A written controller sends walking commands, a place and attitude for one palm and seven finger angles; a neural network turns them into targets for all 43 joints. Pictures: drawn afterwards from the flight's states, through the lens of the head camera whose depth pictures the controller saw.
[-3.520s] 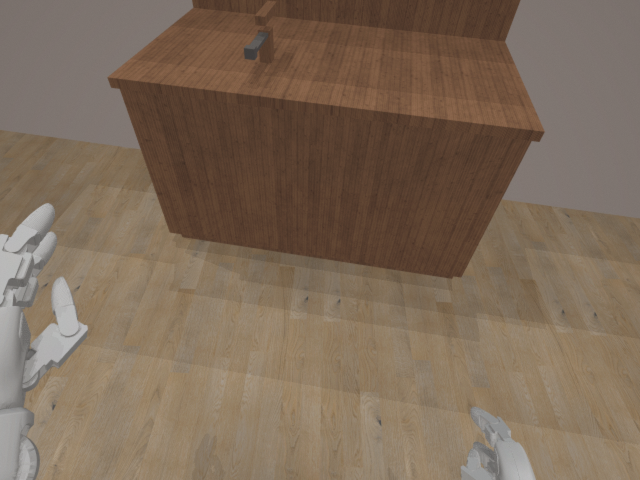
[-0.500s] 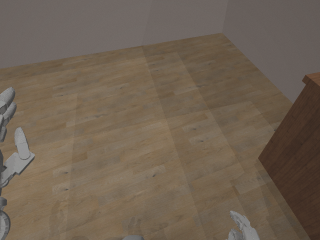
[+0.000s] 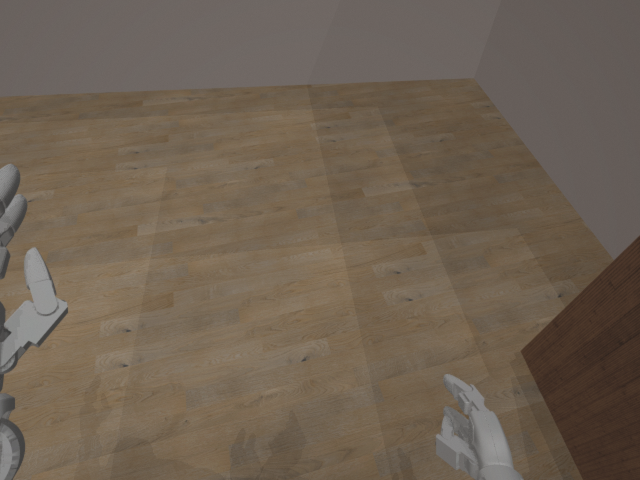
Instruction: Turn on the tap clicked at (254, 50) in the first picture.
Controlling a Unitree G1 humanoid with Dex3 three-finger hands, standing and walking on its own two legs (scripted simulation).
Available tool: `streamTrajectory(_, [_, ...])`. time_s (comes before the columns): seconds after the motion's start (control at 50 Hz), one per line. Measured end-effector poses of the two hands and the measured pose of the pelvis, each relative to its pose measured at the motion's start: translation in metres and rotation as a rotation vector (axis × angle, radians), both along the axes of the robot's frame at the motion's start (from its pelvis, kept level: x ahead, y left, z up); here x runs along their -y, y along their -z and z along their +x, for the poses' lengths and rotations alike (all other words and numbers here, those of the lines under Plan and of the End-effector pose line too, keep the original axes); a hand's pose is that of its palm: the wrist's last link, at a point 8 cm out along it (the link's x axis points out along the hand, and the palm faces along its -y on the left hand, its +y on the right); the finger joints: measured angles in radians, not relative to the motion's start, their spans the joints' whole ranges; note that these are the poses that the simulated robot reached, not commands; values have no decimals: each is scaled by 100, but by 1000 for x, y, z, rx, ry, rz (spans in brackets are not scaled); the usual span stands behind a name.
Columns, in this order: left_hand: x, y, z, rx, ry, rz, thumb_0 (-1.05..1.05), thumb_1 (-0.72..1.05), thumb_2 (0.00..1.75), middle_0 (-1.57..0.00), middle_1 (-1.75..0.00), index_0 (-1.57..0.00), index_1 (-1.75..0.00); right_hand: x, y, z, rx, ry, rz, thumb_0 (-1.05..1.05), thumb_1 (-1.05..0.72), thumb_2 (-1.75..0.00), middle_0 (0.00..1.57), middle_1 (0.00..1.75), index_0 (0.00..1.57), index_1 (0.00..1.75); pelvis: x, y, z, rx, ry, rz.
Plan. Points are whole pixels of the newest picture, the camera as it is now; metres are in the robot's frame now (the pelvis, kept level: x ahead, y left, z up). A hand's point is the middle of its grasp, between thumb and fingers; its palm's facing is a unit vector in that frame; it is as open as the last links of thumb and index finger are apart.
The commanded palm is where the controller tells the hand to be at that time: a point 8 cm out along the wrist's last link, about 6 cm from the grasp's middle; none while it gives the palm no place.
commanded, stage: turn to face it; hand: left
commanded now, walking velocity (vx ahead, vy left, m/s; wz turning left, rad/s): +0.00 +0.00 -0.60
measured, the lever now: out of the picture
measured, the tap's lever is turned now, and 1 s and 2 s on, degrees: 0 0 0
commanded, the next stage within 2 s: none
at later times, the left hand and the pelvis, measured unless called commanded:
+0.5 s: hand (135, 284) +0.24 +0.20 +0.18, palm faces +0.19 -0.89 -0.41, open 7.4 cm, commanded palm +0.20 +0.24 +0.19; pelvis -0.03 +0.01 +0.00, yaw -16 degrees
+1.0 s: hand (269, 345) +0.20 +0.07 +0.18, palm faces -0.14 -0.87 -0.48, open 7.4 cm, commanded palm +0.18 +0.13 +0.19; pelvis -0.11 -0.01 +0.00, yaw -34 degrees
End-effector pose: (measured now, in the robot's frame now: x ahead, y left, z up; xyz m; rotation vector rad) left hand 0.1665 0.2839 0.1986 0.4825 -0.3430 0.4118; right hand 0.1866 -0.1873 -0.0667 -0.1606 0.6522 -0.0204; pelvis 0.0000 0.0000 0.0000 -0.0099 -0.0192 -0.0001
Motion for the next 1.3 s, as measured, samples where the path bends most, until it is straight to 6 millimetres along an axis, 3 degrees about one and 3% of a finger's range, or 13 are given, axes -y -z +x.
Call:
streamTrajectory(0.08, [22, 0, 7, -26, 32, 44, 2, 89, 89, -21, -30, -21, -30, 1, 19, -8, -10, -6, 65, 1, -90, -90, 20, 31, 21, 30, 10, 7, -2, 9, 29, -6])
streamTrajectory(0.16, [33, 8, 20, -76, 61, 8, 2, 89, 89, -21, -30, -21, -30, 22, 28, -28, -85, 55, 49, 1, -90, -90, 20, 31, 21, 30, 13, 4, -6, -5, 72, 18])
streamTrajectory(0.3, [47, 8, 34, -109, 188, 6, 2, 89, 89, -21, -30, -21, -30, 71, 14, -76, -155, 223, -67, 1, -90, -90, 20, 30, 21, 30, 7, -5, -16, -31, 148, 39])
streamTrajectory(0.4, [42, 1, 37, -32, 277, 35, 2, 88, 89, -21, -30, -21, -30, 90, 0, -107, -153, 319, -155, 1, -90, -90, 20, 30, 20, 30, -7, 0, -24, -40, 202, 23])
streamTrajectory(0.48, [36, 4, 43, -19, 296, 43, 2, 88, 89, -21, -30, -21, -30, 86, -8, -128, -130, 390, -150, 1, -91, -90, 19, 30, 20, 30, -13, -1, -31, -17, 265, 26])
streamTrajectory(0.54, [44, 5, 47, -37, 317, 18, 2, 89, 89, -21, -30, -21, -30, 75, -7, -142, -112, 410, -99, 1, -91, -90, 19, 30, 20, 30, -14, -5, -35, -8, 309, -3])
streamTrajectory(0.68, [104, 6, 52, -78, 456, 61, 2, 89, 89, -21, -30, -21, -30, 59, 15, -179, -100, 438, 46, 1, -90, -90, 20, 30, 20, 30, 3, -1, -57, -6, 416, -16])
streamTrajectory(0.76, [141, 6, 46, -77, 535, 125, 2, 89, 89, -21, -30, -21, -30, 71, 39, -211, -135, 479, 92, 1, -90, -90, 20, 31, 21, 30, 15, 9, -77, 1, 445, -21])
streamTrajectory(0.82, [155, 5, 38, -108, 579, 138, 2, 89, 89, -21, -30, -21, -30, 84, 42, -240, -192, 546, 84, 1, -90, -90, 20, 31, 21, 30, 15, 6, -90, 2, 491, 7])
streamTrajectory(0.96, [161, -1, 21, -122, 625, 128, 2, 88, 89, -22, -30, -22, -30, 108, 26, -302, -244, 689, 0, 1, -90, -90, 20, 30, 20, 30, 12, -3, -108, -7, 573, 39])
streamTrajectory(1.06, [157, 0, 17, -72, 649, 58, 1, 88, 89, -22, -30, -22, -30, 112, 9, -327, -230, 732, -70, 1, -91, -90, 19, 30, 20, 30, 2, -3, -116, -18, 622, 48])
streamTrajectory(1.2, [160, 7, 16, -26, 716, 25, 2, 89, 89, -21, -30, -21, -30, 91, -5, -341, -126, 794, -76, 1, -91, -90, 19, 30, 20, 30, -14, 0, -132, 15, 708, 28])
streamTrajectory(1.3, [186, 4, 7, -45, 776, 25, 2, 89, 89, -21, -30, -21, -30, 66, 3, -353, -77, 808, 28, 1, -90, -90, 20, 30, 20, 30, -13, -4, -146, 4, 785, -14])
